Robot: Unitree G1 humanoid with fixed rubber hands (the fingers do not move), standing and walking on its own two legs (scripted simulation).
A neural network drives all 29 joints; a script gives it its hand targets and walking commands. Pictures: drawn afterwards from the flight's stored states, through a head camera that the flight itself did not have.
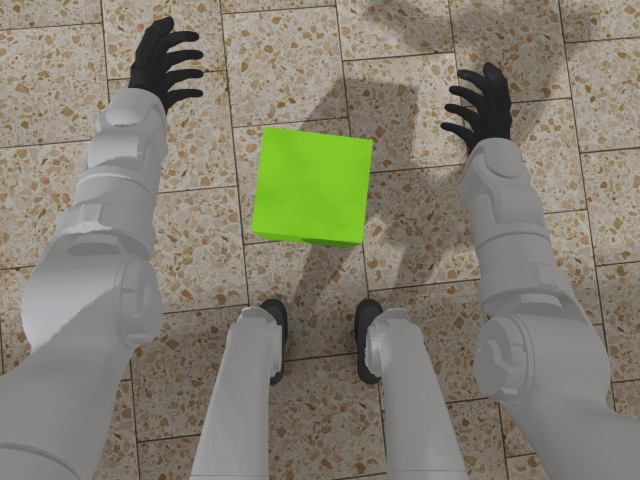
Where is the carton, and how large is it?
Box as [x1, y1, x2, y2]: [251, 127, 372, 247]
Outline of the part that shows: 264,127 251,230 264,238 341,247 348,247 361,243 372,140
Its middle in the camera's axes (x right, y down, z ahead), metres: -0.01 -0.10 +0.85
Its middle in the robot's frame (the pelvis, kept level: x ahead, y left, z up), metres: +0.48 +0.02 -0.51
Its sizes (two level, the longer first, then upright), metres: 0.210 0.200 0.250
